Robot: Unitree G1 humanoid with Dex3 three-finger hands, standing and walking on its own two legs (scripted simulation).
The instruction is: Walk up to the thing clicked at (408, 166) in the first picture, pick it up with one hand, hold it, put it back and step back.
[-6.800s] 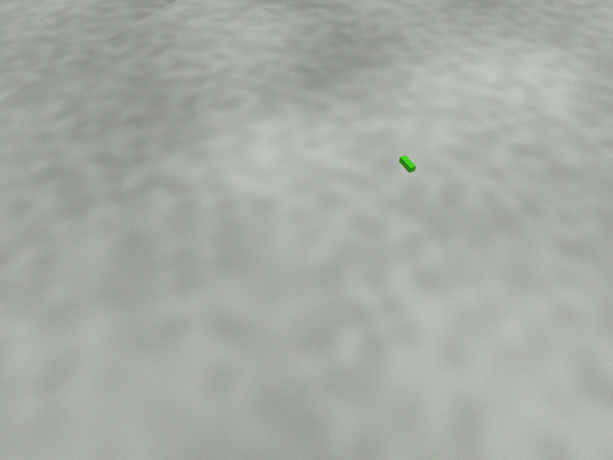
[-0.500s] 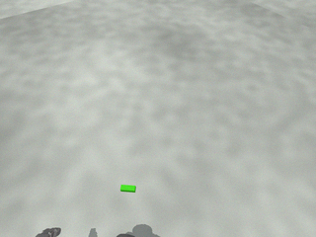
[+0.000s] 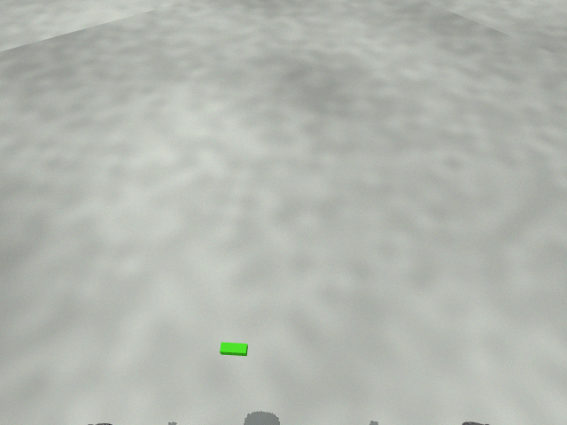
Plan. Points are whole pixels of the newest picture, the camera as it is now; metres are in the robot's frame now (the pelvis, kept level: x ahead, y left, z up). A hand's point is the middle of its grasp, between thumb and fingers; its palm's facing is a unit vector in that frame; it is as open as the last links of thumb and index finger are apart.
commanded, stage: stand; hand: left
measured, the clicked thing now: (234, 349) +0.44 +0.20 -0.76
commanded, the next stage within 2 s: none
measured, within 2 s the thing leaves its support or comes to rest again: neither
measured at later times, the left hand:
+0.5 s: hand out of the picture +0.08 +0.25 -0.15, palm faces -0.01 -0.94 -0.34, open 7.4 cm
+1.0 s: hand out of the picture +0.07 +0.26 -0.15, palm faces -0.01 -0.94 -0.34, open 7.4 cm
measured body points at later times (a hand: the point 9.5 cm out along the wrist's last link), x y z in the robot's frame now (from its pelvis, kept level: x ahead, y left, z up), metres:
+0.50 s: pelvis +0.00 +0.00 +0.00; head +0.01 +0.00 +0.45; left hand +0.08 +0.30 -0.13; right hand +0.08 -0.30 -0.13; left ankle +0.03 +0.15 -0.74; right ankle -0.02 -0.12 -0.74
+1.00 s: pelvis +0.00 +0.00 +0.00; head +0.02 +0.00 +0.45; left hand +0.07 +0.30 -0.13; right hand +0.08 -0.30 -0.13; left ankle +0.03 +0.15 -0.74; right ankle -0.02 -0.12 -0.74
